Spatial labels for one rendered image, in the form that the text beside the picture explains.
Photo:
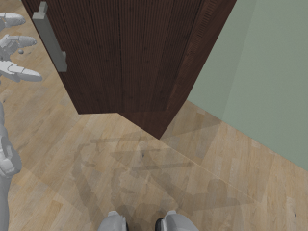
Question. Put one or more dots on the left robot upper arm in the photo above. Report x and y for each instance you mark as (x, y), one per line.
(10, 164)

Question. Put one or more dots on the handle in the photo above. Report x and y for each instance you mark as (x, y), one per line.
(48, 37)

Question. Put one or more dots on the cupboard door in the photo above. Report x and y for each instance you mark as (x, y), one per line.
(122, 56)

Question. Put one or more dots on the left robot hand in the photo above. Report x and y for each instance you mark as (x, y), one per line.
(8, 46)

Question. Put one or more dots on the right robot shin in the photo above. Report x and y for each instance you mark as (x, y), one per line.
(172, 212)

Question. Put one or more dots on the robot shin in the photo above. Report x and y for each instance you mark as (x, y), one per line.
(172, 212)
(113, 213)

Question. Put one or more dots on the left robot shin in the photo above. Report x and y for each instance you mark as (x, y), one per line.
(113, 213)

